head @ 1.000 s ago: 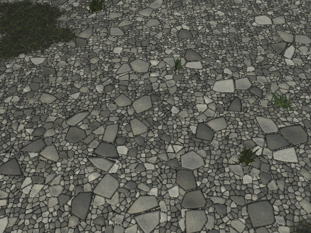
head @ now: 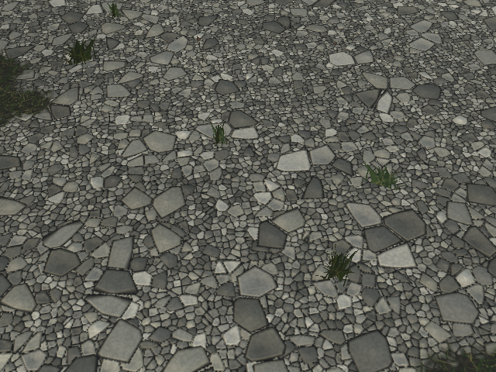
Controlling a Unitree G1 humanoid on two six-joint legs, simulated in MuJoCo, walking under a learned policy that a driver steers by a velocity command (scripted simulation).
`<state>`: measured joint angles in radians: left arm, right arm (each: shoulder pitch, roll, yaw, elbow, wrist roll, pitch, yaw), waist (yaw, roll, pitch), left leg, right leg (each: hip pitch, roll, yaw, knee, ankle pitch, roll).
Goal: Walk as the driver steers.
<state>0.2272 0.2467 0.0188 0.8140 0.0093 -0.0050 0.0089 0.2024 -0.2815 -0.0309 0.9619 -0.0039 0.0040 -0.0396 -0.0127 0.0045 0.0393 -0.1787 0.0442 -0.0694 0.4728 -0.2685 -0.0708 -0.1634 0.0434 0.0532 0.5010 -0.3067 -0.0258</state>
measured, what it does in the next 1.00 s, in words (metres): walks ahead: right foot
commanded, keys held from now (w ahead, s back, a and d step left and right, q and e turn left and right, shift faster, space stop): no key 0.18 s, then w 0.76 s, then no key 0.06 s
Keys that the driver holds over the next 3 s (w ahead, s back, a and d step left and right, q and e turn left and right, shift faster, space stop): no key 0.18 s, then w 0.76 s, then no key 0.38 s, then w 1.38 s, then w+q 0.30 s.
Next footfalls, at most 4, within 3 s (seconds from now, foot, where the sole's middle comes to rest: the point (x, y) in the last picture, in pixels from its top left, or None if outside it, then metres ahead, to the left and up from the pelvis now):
0.90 right None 0.43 -0.08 -0.77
1.32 left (206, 350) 0.58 0.15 -0.77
1.70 right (299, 341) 0.60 -0.11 -0.77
2.20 left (217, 240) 0.94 0.13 -0.77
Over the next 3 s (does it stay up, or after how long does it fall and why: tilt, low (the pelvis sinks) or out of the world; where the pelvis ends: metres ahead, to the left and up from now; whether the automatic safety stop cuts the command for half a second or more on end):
stays up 1.21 -0.03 0.01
